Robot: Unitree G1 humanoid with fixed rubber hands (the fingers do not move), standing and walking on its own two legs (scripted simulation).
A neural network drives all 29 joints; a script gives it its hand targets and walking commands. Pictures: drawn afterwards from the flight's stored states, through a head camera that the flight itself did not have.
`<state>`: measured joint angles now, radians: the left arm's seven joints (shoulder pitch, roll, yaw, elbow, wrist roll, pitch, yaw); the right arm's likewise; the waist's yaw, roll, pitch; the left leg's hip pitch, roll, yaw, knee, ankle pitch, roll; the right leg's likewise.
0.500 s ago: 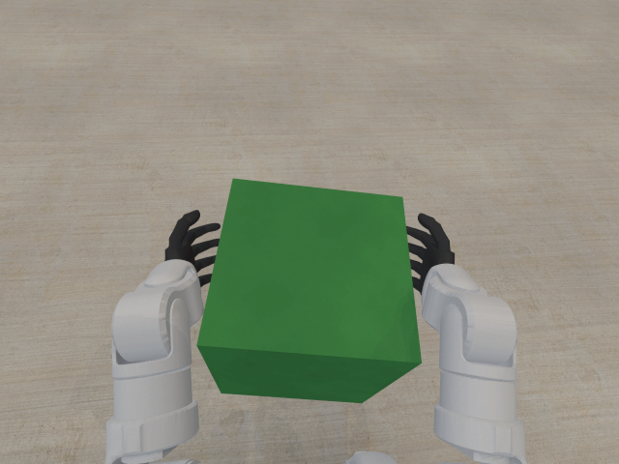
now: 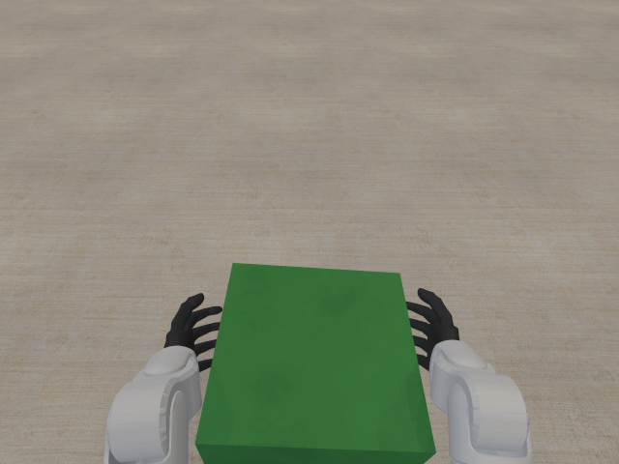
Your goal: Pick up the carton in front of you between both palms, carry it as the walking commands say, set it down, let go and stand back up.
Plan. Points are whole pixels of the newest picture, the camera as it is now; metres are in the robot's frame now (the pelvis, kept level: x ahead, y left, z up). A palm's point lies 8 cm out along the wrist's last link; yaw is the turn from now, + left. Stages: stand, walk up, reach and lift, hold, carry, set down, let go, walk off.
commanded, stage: carry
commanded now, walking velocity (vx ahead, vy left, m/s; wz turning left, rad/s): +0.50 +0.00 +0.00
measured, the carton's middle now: (308, 389) +0.23 +0.01 -0.01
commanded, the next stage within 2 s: none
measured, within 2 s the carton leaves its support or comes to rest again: neither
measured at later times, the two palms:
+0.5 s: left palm (207, 165) +0.58 +0.18 +0.09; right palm (380, 169) +0.55 -0.12 +0.10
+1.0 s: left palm (251, 90) +0.89 +0.14 +0.08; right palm (377, 90) +0.90 -0.16 +0.07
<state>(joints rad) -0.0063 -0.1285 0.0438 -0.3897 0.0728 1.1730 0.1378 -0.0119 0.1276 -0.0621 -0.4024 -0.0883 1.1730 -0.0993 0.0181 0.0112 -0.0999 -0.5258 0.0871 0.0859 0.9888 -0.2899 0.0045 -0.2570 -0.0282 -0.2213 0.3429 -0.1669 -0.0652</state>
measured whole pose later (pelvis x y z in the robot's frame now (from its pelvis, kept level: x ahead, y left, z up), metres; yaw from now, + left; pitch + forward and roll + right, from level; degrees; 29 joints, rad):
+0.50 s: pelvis +0.32 +0.05 +0.00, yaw -3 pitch +5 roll -2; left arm -0.04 -0.13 0.04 -0.47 0.08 1.22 0.13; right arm -0.02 0.13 -0.06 -0.47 -0.07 1.19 -0.11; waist -0.03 0.00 -0.12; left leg -0.20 0.05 0.23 0.32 -0.20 0.05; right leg -0.57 -0.10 -0.10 0.97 -0.24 0.00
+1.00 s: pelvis +0.65 -0.02 +0.00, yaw +0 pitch +5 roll +2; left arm 0.02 -0.13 0.05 -0.46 0.07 1.14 0.13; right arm 0.00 0.13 -0.03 -0.47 -0.09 1.15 -0.11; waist 0.02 0.00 -0.06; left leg -0.56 0.11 0.09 0.94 -0.24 0.00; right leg -0.22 -0.04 -0.22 0.30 -0.16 -0.06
